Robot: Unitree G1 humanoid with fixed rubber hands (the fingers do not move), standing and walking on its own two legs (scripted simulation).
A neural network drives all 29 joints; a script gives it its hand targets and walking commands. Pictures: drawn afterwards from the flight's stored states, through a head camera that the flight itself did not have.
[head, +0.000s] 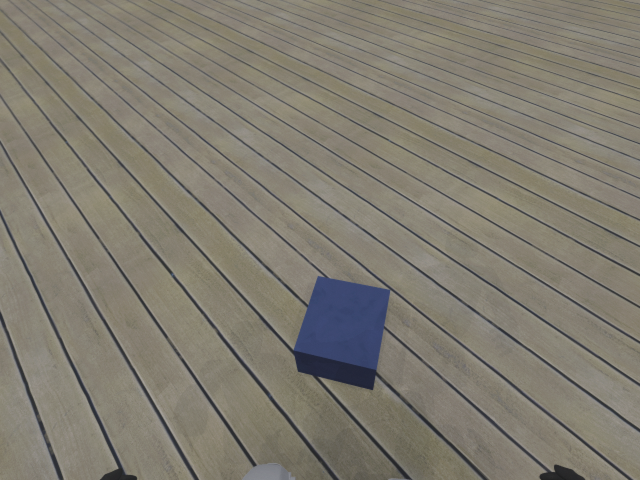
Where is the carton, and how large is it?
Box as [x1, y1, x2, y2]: [293, 276, 389, 389]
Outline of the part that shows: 318,276 293,350 297,369 301,372 372,389 389,290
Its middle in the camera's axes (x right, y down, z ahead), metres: +0.09 +0.28 +1.25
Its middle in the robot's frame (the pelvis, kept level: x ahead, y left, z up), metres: +0.67 -0.05 -0.66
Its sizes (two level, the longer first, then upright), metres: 0.279 0.247 0.157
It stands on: the floor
